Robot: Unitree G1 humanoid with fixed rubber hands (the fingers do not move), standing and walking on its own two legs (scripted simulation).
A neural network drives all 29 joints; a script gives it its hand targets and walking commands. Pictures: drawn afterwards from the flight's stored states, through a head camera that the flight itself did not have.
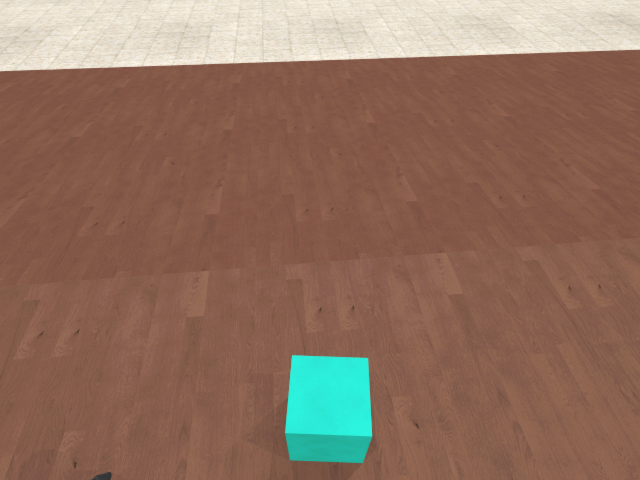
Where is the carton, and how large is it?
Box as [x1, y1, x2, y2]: [285, 355, 371, 462]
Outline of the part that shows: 292,355 285,429 290,459 362,462 371,438 367,358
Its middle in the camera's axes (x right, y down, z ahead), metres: +0.02 +0.49 +1.09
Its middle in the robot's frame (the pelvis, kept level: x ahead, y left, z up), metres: +0.44 +0.00 -0.66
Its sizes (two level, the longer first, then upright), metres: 0.210 0.200 0.250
